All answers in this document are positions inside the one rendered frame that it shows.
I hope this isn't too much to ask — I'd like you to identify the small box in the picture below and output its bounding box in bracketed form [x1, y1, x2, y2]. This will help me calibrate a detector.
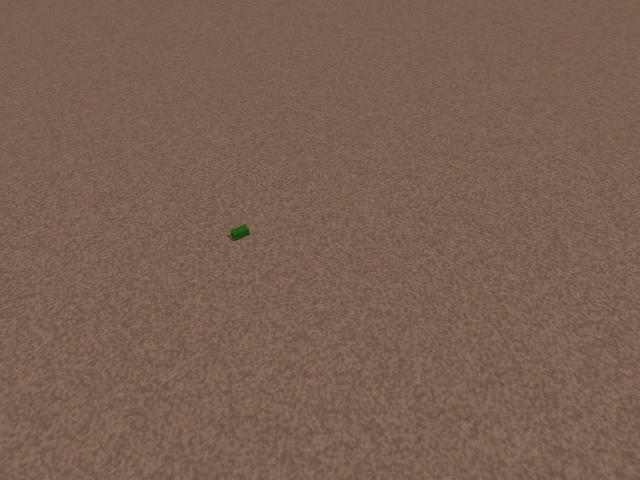
[230, 224, 250, 241]

